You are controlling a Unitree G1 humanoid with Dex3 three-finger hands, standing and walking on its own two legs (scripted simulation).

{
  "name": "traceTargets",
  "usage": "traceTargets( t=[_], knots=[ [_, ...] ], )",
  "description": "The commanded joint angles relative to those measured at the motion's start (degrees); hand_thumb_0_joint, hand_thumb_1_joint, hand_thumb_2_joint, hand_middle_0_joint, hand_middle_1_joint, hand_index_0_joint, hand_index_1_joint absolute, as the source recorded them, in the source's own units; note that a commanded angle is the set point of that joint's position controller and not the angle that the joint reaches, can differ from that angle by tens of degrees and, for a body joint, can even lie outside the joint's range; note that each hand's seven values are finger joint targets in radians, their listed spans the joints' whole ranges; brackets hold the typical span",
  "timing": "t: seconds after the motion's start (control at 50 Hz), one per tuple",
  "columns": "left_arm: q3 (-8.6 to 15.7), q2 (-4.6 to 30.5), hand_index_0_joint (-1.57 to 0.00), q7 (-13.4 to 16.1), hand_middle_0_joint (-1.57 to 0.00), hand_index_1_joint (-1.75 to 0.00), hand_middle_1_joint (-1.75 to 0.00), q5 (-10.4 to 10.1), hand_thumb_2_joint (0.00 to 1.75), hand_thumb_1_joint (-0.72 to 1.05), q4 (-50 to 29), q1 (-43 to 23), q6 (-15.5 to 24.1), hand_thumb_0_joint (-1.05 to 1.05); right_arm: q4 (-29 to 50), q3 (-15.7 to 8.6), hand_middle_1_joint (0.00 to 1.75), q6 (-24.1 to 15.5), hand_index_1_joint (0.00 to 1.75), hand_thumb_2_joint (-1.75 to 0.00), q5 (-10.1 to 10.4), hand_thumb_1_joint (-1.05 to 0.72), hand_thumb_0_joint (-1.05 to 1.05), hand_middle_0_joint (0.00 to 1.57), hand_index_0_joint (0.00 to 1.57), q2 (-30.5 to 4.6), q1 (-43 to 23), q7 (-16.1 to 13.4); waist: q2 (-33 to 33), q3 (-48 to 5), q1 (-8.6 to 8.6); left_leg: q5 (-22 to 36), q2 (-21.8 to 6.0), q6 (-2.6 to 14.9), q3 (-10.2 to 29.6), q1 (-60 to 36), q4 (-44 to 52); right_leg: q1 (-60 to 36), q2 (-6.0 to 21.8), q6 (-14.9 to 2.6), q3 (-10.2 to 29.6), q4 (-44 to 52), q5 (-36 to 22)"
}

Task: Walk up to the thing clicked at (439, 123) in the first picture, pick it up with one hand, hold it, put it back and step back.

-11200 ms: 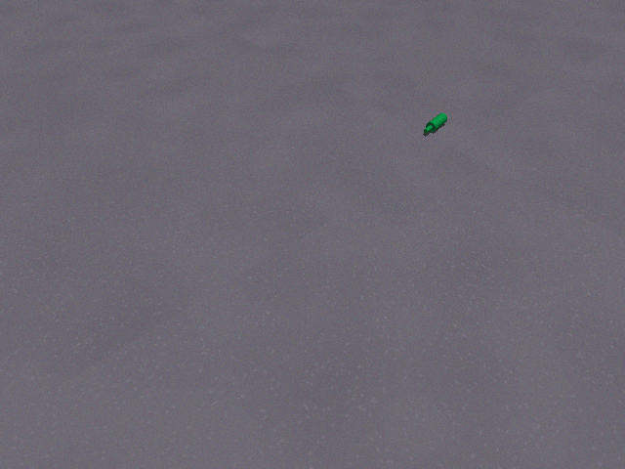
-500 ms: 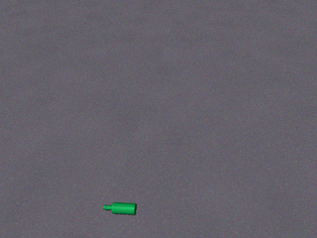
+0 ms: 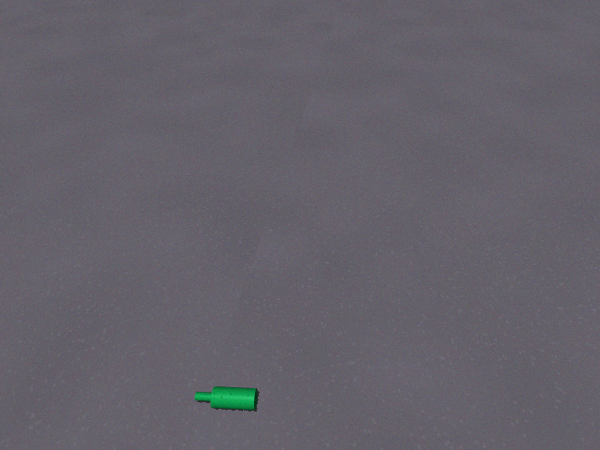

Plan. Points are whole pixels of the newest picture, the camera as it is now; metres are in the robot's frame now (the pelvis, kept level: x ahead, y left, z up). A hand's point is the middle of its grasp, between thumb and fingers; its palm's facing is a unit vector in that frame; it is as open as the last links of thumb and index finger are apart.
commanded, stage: stand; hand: left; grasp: from above
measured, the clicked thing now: (225, 397) +0.44 +0.28 -0.75
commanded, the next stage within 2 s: rise first in 0.14 s
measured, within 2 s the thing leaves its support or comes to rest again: neither
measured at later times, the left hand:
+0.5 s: hand out of the picture +0.15 +0.25 -0.17, palm faces -0.01 -0.94 -0.34, open 9.3 cm
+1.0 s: hand out of the picture +0.11 +0.27 -0.24, palm faces -0.16 -0.88 -0.45, open 14.1 cm
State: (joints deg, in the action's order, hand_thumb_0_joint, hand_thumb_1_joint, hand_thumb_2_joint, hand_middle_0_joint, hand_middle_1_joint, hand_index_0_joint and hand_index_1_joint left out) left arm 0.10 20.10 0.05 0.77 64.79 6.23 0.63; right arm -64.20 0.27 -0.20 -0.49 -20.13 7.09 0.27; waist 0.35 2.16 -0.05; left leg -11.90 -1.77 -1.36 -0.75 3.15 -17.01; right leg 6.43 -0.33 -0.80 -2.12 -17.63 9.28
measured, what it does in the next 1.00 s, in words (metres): lowers itself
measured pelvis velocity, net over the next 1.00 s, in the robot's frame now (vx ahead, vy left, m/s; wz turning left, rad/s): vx -0.02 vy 0.02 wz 0.00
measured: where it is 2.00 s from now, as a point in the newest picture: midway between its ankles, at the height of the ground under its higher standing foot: outside the picture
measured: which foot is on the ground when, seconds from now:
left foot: down 0.00-1.00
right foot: down 0.00-1.00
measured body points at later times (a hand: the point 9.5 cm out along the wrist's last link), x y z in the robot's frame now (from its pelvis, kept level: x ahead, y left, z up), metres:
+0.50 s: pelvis -0.02 +0.00 -0.02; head +0.04 +0.01 +0.42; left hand +0.15 +0.30 -0.15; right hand +0.07 -0.27 -0.15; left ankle -0.03 +0.13 -0.75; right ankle +0.00 -0.11 -0.75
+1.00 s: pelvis -0.02 +0.02 -0.09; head +0.07 +0.05 +0.34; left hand +0.12 +0.32 -0.21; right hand +0.15 -0.23 -0.18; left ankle -0.03 +0.13 -0.75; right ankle +0.00 -0.11 -0.75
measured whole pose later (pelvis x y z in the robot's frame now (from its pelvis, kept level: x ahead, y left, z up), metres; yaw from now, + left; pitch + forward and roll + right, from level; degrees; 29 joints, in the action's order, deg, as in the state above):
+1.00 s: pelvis -0.02 +0.02 -0.09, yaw +0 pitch +17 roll -2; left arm 6.4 18.0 1.2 14.1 27.7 13.7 -9.9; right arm -33.5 -1.7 -8.4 0.5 -13.3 10.6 -1.6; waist -0.8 -6.0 1.3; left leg -31.9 -1.3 0.5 0.2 50.8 -65.3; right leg 52.5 1.1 0.7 -2.2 -62.0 26.8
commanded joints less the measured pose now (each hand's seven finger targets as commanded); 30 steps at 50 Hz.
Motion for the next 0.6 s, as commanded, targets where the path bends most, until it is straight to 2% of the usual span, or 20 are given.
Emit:
traceTargets(
  t=[0.0,0.2,0.22,0.24,0.26,0.28,0.3,0.32,0.34,0.38,0.4,0.42,0.44,0.46,0.48,0.52,0.54,0.56,0.58],
  knots=[
    [2.3,12.5,-0.2,0.6,-0.2,-0.3,-0.3,-0.2,0.9,0.9,-3.0,-2.2,1.4,0.0,3.5,-2.3,0.3,-1.3,0.3,-0.9,-0.2,-0.9,0.0,0.2,0.2,-11.9,-1.5,-1.0,-0.3,-2.4,0.04,7.7,-6.2,2.24,5.1,2.2,3.1,-2.0,8.1,-0.39,6.4,2.1,-8.8],
    [2.2,12.5,-0.2,0.5,-0.2,-0.3,-0.3,-0.2,0.9,0.9,-3.2,-2.2,1.3,0.0,3.5,-2.3,0.3,-1.4,0.3,-0.9,-0.2,-0.9,0.0,0.2,0.2,-11.9,-1.8,-1.0,0.2,-3.4,-0.01,9.0,-6.4,2.34,5.1,1.4,2.8,-2.4,8.4,-0.68,6.7,1.8,-10.2],
    [2.2,12.5,-0.17,0.5,-0.19,-0.37,-0.35,-0.2,0.96,0.82,-3.2,-2.0,1.3,0.0,3.5,-2.3,0.3,-1.4,0.3,-0.89,-0.2,-0.88,0.0,0.2,0.2,-11.9,-1.6,-1.0,0.2,-3.8,-0.03,9.1,-6.4,2.27,5.0,1.3,2.9,-2.4,8.4,-0.67,6.6,1.6,-10.2],
    [2.3,2.5,-0.14,1.4,-0.18,-0.45,-0.43,-3.5,0.95,0.74,-23.3,-22.1,6.1,0.0,18.8,0.7,0.3,-4.3,0.3,-0.9,4.0,-0.93,0.0,0.2,0.2,-2.5,-1.4,-2.2,0.6,2.5,7.24,2.0,2.1,2.23,-1.7,10.7,-2.5,11.7,0.9,0.4,1.8,-2.3,-4.3],
    [3.0,5.0,-0.13,1.5,-0.17,-0.53,-0.51,-3.3,0.97,0.66,-17.9,-26.9,5.5,0.0,15.4,0.2,0.3,-4.2,0.3,-0.9,3.9,-0.9,0.0,0.2,0.2,-4.0,1.2,-2.7,-1.4,-0.8,5.47,0.6,2.4,2.63,-1.5,10.6,-4.2,9.0,1.0,0.77,1.2,-3.0,-1.4],
    [6.1,9.9,-0.12,1.8,-0.15,-0.61,-0.59,-2.4,0.97,0.58,-8.1,-16.8,3.1,0.0,14.8,-0.6,0.3,-3.5,0.3,-0.89,3.7,-0.89,0.0,0.2,0.2,-5.7,2.6,-3.0,-3.3,-0.3,4.0,-1.1,2.9,2.77,-1.6,12.4,-5.3,9.2,0.7,0.24,0.5,-3.5,2.1],
    [7.5,11.0,-0.12,1.1,-0.15,-0.69,-0.67,-1.7,0.98,0.5,-5.2,-12.1,2.2,0.0,16.4,-1.3,0.3,-2.9,0.3,-0.89,3.6,-0.88,0.0,0.2,0.2,-5.8,3.3,-3.0,-3.0,-0.8,1.98,0.2,2.7,2.7,-2.0,14.5,-7.5,10.3,0.8,0.2,0.5,-5.1,1.6],
    [7.9,13.1,-0.11,0.7,-0.12,-0.77,-0.75,-0.3,0.98,0.44,-7.1,-16.0,2.3,0.0,17.7,-2.1,0.3,-2.9,0.3,-0.9,3.1,-0.89,0.0,0.2,0.2,-5.8,3.6,-3.3,-4.1,-5.3,2.01,0.8,2.9,2.89,-1.8,15.3,-9.6,10.0,1.0,0.43,0.6,-7.0,0.7],
    [9.3,15.1,-0.12,0.3,-0.12,-0.85,-0.83,0.4,0.97,0.36,-9.2,-17.9,3.0,0.0,18.3,-2.8,0.3,-3.4,0.3,-0.9,2.9,-0.9,0.0,0.2,0.2,-5.6,5.2,-3.6,-2.6,-9.4,1.57,2.0,3.0,2.8,-1.6,15.7,-11.1,9.5,1.2,0.55,1.1,-9.2,-1.7],
    [10.5,13.6,-0.11,-1.3,-0.09,-0.95,-0.97,3.4,0.96,0.2,-4.6,-8.2,1.9,0.0,20.0,-4.2,0.3,-3.9,0.3,-0.9,1.9,-0.89,0.0,0.2,0.2,-5.3,7.3,-3.0,-1.0,-13.6,0.87,4.0,3.2,2.38,-1.0,19.3,-15.0,10.8,1.4,0.09,1.1,-14.1,-4.8],
    [12.1,14.6,-0.08,-1.7,-0.07,-0.99,-1.01,4.7,0.99,0.12,-5.6,-5.5,1.6,0.0,21.7,-4.9,0.3,-4.0,0.3,-0.9,1.5,-0.89,0.0,0.2,0.2,-5.4,7.1,-2.7,-0.1,-16.2,-0.64,5.1,3.5,2.22,-1.0,20.8,-16.9,9.9,1.5,-0.03,1.1,-15.8,-5.5],
    [13.2,14.7,-0.08,-1.6,-0.07,-1.02,-1.04,5.3,0.99,0.04,-9.1,-3.1,1.1,0.0,23.6,-5.1,0.3,-4.2,0.3,-0.9,1.6,-0.88,0.0,0.2,0.2,-4.8,7.1,-2.5,1.6,-20.4,-2.13,6.6,3.8,1.94,-1.2,20.2,-17.0,7.2,1.6,-0.27,1.4,-16.5,-7.0],
    [13.1,13.6,-0.09,-1.3,-0.07,-1.04,-1.06,5.6,0.98,-0.04,-10.8,-1.0,0.0,0.0,25.1,-5.0,0.3,-4.3,0.3,-0.9,1.7,-0.88,0.0,0.2,0.2,-4.1,6.9,-2.5,2.8,-20.7,-2.73,6.8,4.1,1.71,-1.3,20.3,-16.7,6.4,1.5,-0.28,1.3,-16.2,-6.6],
    [11.2,11.1,-0.06,-1.0,-0.05,-1.07,-1.08,6.3,1.0,-0.12,-11.3,-0.5,-1.6,0.0,26.5,-4.8,0.3,-4.2,0.3,-0.89,1.8,-0.87,0.0,0.2,0.2,-3.8,6.4,-2.6,3.2,-18.5,-2.03,5.7,4.2,1.73,-1.5,20.6,-16.4,8.3,1.4,-0.32,1.5,-15.4,-5.4],
    [9.9,10.2,-0.05,-0.7,-0.05,-1.08,-1.08,6.7,1.02,-0.2,-13.8,-4.2,-3.1,0.0,27.5,-4.6,0.3,-4.3,0.3,-0.89,2.0,-0.86,0.0,0.2,0.2,-3.6,5.4,-2.6,2.3,-16.6,-1.12,4.5,3.9,1.72,-1.1,21.7,-16.4,10.2,1.1,-0.21,1.1,-15.2,-3.8],
    [9.8,10.8,-0.05,0.1,-0.06,-1.07,-1.07,7.9,1.02,-0.36,-15.1,-6.8,-5.8,0.0,29.9,-4.7,0.3,-4.8,0.3,-0.89,2.3,-0.87,0.0,0.2,0.2,-3.9,3.4,-2.6,1.4,-12.5,-0.12,0.9,3.3,1.7,-0.5,24.3,-17.7,15.0,0.7,-0.36,0.5,-15.5,0.6],
    [9.4,9.6,-0.06,0.2,-0.07,-1.07,-1.06,7.8,1.02,-0.44,-15.2,-5.8,-6.9,0.0,31.0,-4.6,0.3,-5.1,0.3,-0.89,2.2,-0.87,0.0,0.2,0.2,-3.7,3.2,-2.4,0.0,-11.1,-0.11,-1.6,3.0,1.72,-0.2,25.7,-18.5,17.3,0.4,-0.36,0.2,-16.1,3.8],
    [8.3,7.8,-0.06,0.3,-0.07,-1.08,-1.07,7.4,1.01,-0.52,-15.9,-5.2,-7.6,0.0,31.5,-4.6,0.3,-5.6,0.3,-0.89,2.1,-0.87,0.0,0.2,0.2,-3.4,3.4,-2.3,-1.2,-10.2,0.34,-3.6,2.6,1.73,0.0,27.1,-19.3,19.4,0.0,-0.35,-0.1,-17.1,6.2],
    [8.7,8.4,-0.05,0.6,-0.07,-1.08,-1.06,7.7,1.02,-0.55,-18.3,-6.2,-7.8,0.0,31.8,-4.8,0.3,-6.2,0.3,-0.89,2.1,-0.86,0.0,0.2,0.2,-3.4,3.7,-2.3,-0.7,-11.1,0.6,-4.7,2.6,1.81,-0.1,28.2,-20.7,20.9,0.0,-0.34,-0.1,-18.1,7.4]
  ],
)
